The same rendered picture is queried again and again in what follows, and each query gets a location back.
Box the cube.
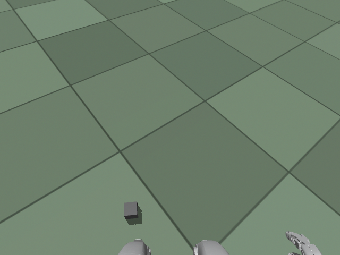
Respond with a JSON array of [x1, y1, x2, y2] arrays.
[[124, 201, 138, 219]]

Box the right robot hand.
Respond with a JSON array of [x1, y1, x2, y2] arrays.
[[285, 231, 322, 255]]

